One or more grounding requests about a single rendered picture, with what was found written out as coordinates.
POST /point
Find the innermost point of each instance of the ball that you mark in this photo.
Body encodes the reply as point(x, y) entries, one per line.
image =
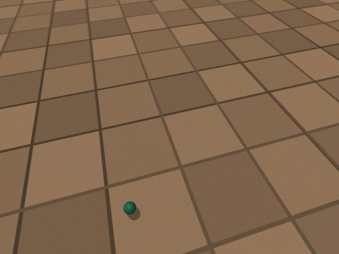
point(129, 207)

